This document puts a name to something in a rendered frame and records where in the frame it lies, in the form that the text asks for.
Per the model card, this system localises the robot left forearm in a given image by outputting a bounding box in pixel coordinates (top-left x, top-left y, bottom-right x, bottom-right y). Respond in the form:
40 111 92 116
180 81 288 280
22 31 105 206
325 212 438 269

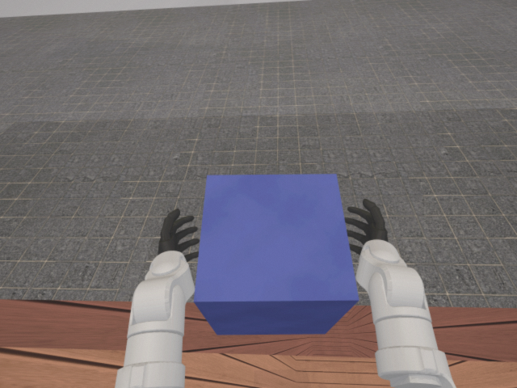
115 251 195 388

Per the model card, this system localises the carton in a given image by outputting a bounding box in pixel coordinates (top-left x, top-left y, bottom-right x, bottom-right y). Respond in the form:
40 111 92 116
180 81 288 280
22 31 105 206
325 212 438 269
194 174 359 335

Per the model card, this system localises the right robot hand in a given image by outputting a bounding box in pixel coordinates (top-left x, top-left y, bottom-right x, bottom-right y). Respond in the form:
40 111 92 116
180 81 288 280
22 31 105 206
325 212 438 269
344 199 389 255

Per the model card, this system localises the left robot hand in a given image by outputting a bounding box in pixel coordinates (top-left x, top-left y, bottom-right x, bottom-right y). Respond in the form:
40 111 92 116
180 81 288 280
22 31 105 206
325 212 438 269
158 209 200 262

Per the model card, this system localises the robot right forearm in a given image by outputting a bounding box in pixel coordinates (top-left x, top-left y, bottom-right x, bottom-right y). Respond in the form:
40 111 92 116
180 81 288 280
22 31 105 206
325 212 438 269
355 239 456 388

